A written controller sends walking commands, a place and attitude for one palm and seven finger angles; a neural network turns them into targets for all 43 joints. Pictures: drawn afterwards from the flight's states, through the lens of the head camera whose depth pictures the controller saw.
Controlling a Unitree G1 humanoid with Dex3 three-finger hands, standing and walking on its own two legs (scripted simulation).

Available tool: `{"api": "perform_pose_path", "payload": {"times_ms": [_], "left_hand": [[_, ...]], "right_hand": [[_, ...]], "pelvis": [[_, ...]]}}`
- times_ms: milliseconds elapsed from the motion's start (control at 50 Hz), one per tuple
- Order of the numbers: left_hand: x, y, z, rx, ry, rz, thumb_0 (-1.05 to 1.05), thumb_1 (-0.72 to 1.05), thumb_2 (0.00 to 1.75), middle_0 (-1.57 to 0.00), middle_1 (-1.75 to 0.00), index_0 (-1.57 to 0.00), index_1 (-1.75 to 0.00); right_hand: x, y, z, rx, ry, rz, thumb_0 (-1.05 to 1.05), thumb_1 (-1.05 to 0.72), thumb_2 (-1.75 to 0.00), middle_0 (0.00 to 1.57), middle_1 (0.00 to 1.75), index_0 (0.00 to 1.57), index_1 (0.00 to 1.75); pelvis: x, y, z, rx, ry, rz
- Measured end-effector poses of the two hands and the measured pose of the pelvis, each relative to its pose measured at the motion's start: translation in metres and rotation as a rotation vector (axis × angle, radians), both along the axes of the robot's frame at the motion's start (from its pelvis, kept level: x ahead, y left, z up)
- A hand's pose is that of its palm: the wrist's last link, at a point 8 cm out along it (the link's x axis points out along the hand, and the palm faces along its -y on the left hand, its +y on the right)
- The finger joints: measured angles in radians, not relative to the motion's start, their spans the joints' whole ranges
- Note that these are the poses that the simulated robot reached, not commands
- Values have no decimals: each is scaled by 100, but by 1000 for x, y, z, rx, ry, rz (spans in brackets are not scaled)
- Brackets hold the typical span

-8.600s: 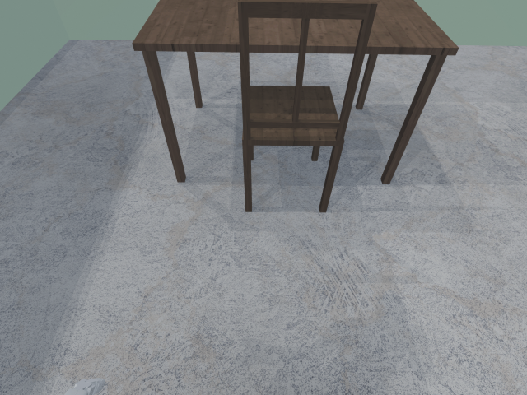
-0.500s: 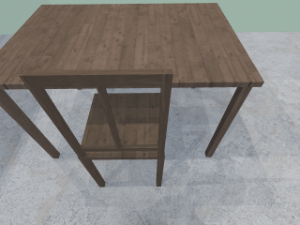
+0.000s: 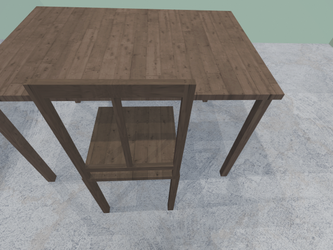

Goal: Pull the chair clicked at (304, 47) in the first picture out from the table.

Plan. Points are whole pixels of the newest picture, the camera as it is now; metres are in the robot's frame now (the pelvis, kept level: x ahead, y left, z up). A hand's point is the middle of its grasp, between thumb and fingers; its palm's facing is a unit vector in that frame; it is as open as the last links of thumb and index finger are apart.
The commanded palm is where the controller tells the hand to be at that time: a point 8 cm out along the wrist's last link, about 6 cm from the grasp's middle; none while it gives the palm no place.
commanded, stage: come to a stop and stand still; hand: left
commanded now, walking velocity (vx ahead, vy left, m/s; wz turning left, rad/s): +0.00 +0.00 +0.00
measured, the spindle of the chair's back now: (124, 137) +0.44 +0.15 -0.05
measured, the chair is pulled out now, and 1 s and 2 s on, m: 0.00 0.00 0.00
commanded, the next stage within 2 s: look again from close up in 0.54 s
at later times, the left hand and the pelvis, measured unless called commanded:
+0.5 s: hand out of the picture -0.02 +0.19 -0.17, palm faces +0.01 -0.98 -0.17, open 7.4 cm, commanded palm none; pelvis +0.01 +0.03 +0.01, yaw -1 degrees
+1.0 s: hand out of the picture +0.00 +0.19 -0.17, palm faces +0.00 -0.98 -0.18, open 7.4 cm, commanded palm none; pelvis +0.02 +0.03 +0.01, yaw -1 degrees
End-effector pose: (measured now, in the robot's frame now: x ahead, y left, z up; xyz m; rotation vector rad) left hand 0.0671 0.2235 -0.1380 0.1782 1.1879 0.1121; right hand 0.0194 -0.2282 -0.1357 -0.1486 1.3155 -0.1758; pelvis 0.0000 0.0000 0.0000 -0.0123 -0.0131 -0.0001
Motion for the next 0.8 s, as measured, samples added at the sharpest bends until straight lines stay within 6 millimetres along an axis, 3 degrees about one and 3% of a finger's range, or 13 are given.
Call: {"api": "perform_pose_path", "payload": {"times_ms": [260, 400, 560, 800], "left_hand": [[-61, 17, -4, 6, 185, 44, 0, 91, 90, -20, -30, -20, -30], [-82, 16, -4, -11, 245, 62, 0, 91, 90, -19, -30, -20, -30], [-87, 14, -6, -30, 268, 66, 0, 90, 90, -20, -30, -20, -30], [-74, 16, -5, -26, 254, 59, 0, 90, 90, -20, -30, -20, -30]], "right_hand": [[4, 14, 1, 4, 23, 11, 1, -93, -90, 20, 30, 20, 30], [5, 21, 1, 6, 36, 13, 1, -93, -90, 20, 30, 20, 30], [-1, 30, 1, 10, 63, 5, 1, -93, -90, 20, 30, 20, 30], [-17, 44, -3, 35, 99, -26, 1, -92, -90, 20, 30, 20, 30]], "pelvis": [[5, 15, 5, 4, -8, -10], [7, 22, 6, 5, -14, -10], [10, 28, 7, 7, -14, -11], [15, 32, 7, 9, -16, -17]]}}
